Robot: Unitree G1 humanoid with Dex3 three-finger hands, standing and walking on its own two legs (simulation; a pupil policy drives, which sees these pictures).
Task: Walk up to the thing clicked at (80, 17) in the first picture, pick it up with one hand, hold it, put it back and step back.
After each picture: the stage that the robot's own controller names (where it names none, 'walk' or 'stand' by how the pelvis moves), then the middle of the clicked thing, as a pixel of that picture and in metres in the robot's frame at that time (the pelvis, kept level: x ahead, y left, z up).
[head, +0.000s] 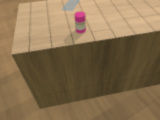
stand; (80, 22) +0.85 +0.04 -0.04
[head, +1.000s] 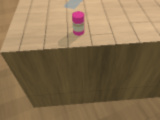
rise first; (78, 23) +0.76 +0.08 -0.02
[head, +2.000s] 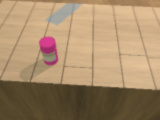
stand; (49, 51) +0.52 +0.19 -0.01
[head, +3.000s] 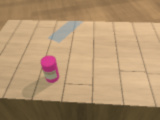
stand; (50, 69) +0.48 +0.18 -0.04
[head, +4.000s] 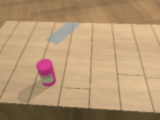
stand; (46, 73) +0.46 +0.19 -0.04
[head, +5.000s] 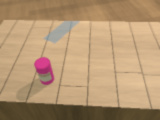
stand; (44, 71) +0.47 +0.21 -0.04
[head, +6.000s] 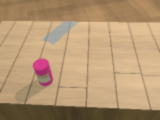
stand; (43, 72) +0.46 +0.21 -0.04
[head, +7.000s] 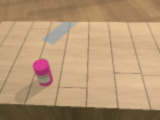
rise first; (43, 73) +0.46 +0.21 -0.04
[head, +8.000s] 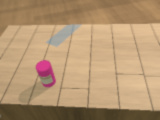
rise first; (46, 74) +0.46 +0.23 -0.04
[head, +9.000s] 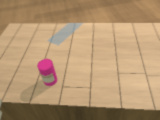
go down; (48, 72) +0.46 +0.22 -0.04
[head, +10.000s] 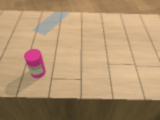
go down; (35, 64) +0.48 +0.21 -0.02
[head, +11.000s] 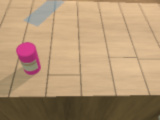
go down; (29, 59) +0.46 +0.20 +0.01
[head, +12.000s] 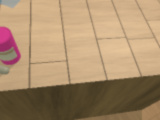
close in; (5, 47) +0.47 +0.22 +0.04
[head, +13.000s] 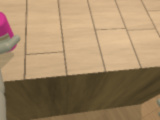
close; (0, 33) +0.51 +0.22 +0.06
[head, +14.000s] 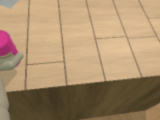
lift; (4, 50) +0.46 +0.22 +0.05
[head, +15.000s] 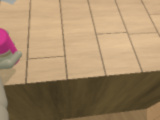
lift; (3, 48) +0.46 +0.22 +0.06
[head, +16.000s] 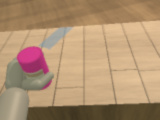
lift; (36, 69) +0.33 +0.16 +0.18
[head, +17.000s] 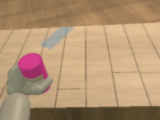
hold; (35, 74) +0.33 +0.17 +0.14
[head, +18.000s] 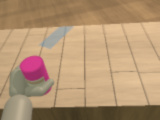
hold; (37, 76) +0.33 +0.17 +0.13
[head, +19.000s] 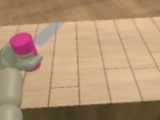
crouch; (26, 53) +0.42 +0.19 +0.14
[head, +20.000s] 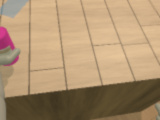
lower; (3, 47) +0.48 +0.22 +0.05
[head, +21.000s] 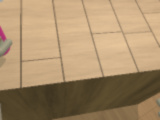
lower; out of the picture +0.50 +0.23 +0.06
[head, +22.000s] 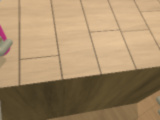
lower; out of the picture +0.50 +0.23 +0.06
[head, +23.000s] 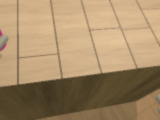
lower; out of the picture +0.51 +0.23 +0.06
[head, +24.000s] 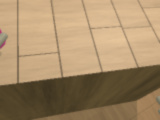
rest; out of the picture +0.51 +0.23 +0.07
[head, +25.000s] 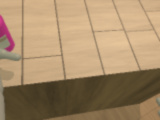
withdraw; out of the picture +0.51 +0.22 +0.06
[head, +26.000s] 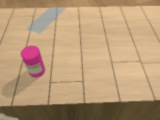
sink last; (34, 62) +0.46 +0.21 +0.02
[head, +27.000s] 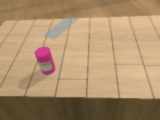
stand; (45, 61) +0.51 +0.22 +0.01
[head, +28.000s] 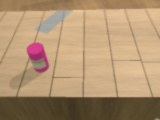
stand; (38, 58) +0.49 +0.22 +0.02
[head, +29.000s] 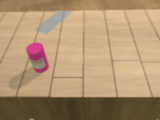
stand; (38, 58) +0.49 +0.22 +0.02
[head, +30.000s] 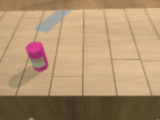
stand; (38, 57) +0.50 +0.22 +0.02
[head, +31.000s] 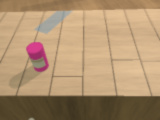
stand; (38, 57) +0.50 +0.22 +0.02
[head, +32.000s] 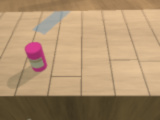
stand; (36, 57) +0.50 +0.22 +0.02
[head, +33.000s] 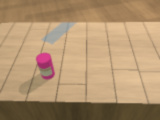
stand; (46, 66) +0.51 +0.21 -0.04
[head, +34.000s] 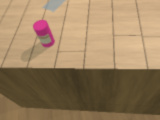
walk; (44, 34) +0.60 +0.23 -0.02
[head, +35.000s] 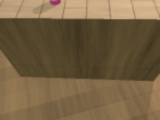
walk; out of the picture +0.91 +0.19 -0.01
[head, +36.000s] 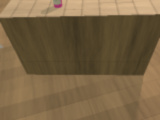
stand; out of the picture +1.14 +0.26 -0.03
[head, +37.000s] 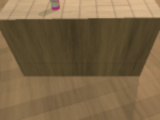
stand; (54, 1) +1.14 +0.25 -0.04
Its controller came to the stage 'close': yes
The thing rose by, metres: 0.20
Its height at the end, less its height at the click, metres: +0.00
